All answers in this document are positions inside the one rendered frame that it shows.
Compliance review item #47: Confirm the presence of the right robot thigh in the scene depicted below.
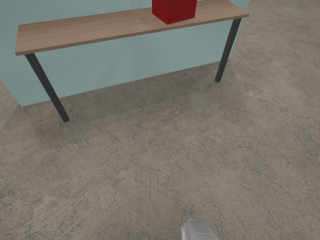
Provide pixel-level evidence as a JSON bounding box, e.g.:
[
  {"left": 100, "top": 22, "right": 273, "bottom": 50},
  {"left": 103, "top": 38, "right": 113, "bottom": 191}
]
[{"left": 180, "top": 220, "right": 219, "bottom": 240}]

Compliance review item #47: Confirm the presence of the carton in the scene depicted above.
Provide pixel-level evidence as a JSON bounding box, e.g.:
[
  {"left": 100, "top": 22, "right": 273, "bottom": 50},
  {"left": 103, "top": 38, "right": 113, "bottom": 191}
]
[{"left": 152, "top": 0, "right": 197, "bottom": 25}]

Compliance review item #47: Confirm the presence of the table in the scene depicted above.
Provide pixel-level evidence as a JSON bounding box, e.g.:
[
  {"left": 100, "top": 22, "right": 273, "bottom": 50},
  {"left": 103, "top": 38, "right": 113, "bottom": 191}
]
[{"left": 14, "top": 0, "right": 249, "bottom": 123}]

